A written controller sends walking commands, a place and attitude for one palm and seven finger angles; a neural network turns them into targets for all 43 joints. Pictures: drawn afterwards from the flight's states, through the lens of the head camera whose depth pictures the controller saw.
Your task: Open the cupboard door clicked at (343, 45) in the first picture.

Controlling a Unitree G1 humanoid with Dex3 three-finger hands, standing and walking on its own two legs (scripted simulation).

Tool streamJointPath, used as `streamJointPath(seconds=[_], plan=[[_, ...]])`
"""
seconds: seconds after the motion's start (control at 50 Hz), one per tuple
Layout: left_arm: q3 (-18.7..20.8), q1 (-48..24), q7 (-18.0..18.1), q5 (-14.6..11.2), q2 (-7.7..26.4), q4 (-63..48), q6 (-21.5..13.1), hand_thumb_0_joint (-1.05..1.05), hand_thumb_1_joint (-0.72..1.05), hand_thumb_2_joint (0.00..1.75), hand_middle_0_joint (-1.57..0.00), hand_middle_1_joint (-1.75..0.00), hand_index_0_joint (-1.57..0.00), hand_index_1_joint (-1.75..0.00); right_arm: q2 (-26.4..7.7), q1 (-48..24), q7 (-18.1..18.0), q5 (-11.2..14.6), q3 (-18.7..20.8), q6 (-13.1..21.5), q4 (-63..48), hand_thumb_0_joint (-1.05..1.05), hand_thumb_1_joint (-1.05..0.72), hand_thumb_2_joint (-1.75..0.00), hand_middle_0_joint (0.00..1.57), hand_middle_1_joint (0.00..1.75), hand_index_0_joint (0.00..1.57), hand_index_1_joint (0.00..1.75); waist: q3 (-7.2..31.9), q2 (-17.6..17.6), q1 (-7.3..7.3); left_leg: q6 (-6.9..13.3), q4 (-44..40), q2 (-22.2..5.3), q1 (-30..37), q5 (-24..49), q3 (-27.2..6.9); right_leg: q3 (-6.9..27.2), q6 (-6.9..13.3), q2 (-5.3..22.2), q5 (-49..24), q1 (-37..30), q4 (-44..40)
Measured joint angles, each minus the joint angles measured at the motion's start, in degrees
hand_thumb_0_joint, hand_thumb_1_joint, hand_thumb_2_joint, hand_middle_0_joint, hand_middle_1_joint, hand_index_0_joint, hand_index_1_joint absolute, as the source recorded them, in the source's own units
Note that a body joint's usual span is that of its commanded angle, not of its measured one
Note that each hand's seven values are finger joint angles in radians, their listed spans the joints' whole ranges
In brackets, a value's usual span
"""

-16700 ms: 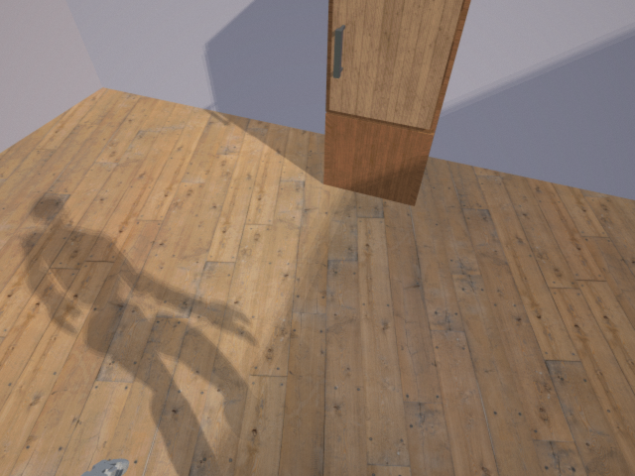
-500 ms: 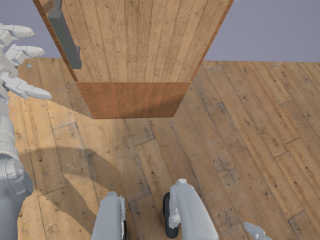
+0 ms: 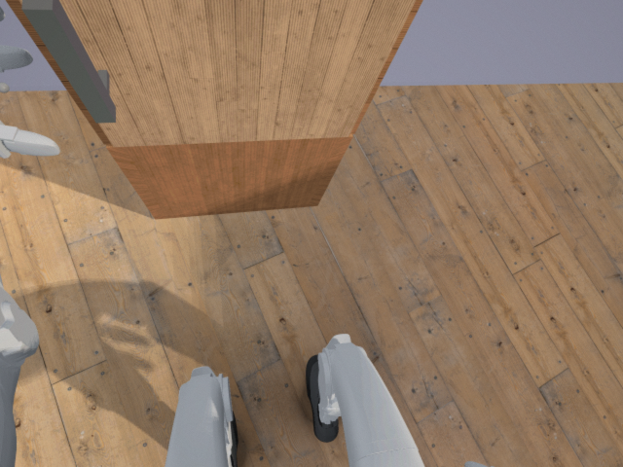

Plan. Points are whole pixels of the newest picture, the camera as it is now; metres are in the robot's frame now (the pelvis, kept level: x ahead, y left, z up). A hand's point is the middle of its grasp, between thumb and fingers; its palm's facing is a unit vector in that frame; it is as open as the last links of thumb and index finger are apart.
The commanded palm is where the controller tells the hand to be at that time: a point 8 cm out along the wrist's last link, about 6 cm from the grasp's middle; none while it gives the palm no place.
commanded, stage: move the hooked fingers beside the handle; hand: left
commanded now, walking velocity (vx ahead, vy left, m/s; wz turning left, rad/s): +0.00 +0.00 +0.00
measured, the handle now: (79, 50) +0.58 +0.20 +0.05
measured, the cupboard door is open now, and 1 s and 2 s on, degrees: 0 0 0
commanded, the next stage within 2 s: slide the fingers in behind the handle in 0.54 s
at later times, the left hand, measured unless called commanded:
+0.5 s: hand out of the picture +0.52 +0.27 +0.05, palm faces +0.03 -1.00 -0.03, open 14.0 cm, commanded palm +0.51 +0.30 +0.05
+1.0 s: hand (33, 92) +0.52 +0.24 +0.05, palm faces +0.02 -1.00 -0.03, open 14.0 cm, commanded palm +0.50 +0.27 +0.05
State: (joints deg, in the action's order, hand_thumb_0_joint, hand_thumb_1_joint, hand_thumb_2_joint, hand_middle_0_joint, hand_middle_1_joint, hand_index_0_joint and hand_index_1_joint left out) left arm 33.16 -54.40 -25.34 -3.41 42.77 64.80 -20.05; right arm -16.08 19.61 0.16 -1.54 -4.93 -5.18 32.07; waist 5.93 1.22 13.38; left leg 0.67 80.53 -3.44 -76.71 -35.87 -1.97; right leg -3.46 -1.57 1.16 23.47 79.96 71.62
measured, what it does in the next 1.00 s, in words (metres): stands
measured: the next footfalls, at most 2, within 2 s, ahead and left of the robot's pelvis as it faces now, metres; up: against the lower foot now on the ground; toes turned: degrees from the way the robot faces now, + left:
none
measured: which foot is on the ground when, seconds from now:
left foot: down 0.00-1.00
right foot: down 0.00-1.00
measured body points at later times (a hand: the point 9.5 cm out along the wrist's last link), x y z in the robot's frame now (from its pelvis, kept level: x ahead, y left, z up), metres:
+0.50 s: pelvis +0.01 +0.00 +0.01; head +0.20 +0.05 +0.41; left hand +0.51 +0.32 +0.05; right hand +0.06 -0.27 -0.09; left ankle +0.00 +0.11 -0.60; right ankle +0.08 -0.14 -0.60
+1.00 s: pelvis +0.00 +0.00 +0.01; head +0.19 +0.04 +0.42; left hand +0.52 +0.29 +0.05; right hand +0.03 -0.27 -0.10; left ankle +0.00 +0.11 -0.60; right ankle +0.08 -0.14 -0.60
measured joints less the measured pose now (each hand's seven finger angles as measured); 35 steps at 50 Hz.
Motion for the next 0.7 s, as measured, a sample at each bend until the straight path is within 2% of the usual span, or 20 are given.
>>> streamJointPath(seconds=[0.26,0.5,0.7], plan=[[-2.9,3.3,-0.1,-1.9,-3.6,-3.0,-0.4,-0.01,-0.5,0.3,-0.3,-1.2,-0.3,-1.2,0.1,-1.8,0.2,0.2,1.0,-0.1,0.2,0.0,-0.91,-0.9,0.21,0.3,0.21,0.3,0.9,-0.3,-1.71,-0.1,-2.0,0.4,3.1,0.0,-0.6,-0.7,0.0,0.3,0.4,-3.5,-2.0],[-2.8,2.3,0.6,-1.1,-3.1,-0.6,-2.3,-0.01,-0.5,0.3,-0.3,-1.2,-0.3,-1.2,-0.1,-3.3,-0.2,0.1,0.8,0.1,-0.5,0.0,-0.91,-0.9,0.21,0.3,0.21,0.3,0.8,-0.4,-1.34,-0.1,-1.0,0.4,2.8,-0.4,-0.8,-0.8,0.0,0.4,0.8,-3.2,-0.9],[-3.4,2.1,0.6,-1.4,-3.5,-1.1,-1.3,-0.01,-0.5,0.3,-0.3,-1.2,-0.3,-1.2,0.3,-2.1,0.0,0.2,0.6,-0.4,0.3,0.0,-0.91,-0.9,0.21,0.3,0.21,0.3,0.5,-0.1,-1.55,-0.1,-0.8,0.5,2.2,-0.1,-0.8,-0.7,0.0,0.5,0.6,-2.6,-0.7]])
